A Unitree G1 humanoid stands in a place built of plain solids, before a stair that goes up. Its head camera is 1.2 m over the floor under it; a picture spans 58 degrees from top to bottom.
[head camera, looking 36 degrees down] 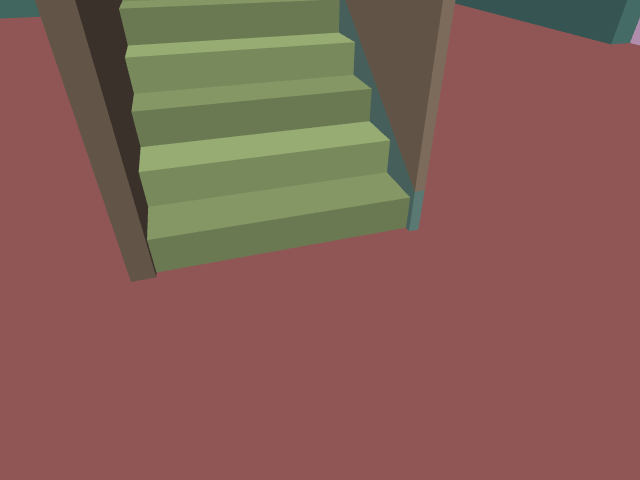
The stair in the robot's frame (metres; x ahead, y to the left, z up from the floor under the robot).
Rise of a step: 0.17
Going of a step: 0.27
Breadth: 1.18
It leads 17 degrees to the left of straight ahead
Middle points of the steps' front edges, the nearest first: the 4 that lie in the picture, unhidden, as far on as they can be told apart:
1.58 0.14 0.17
1.84 0.22 0.35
2.10 0.29 0.52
2.35 0.37 0.69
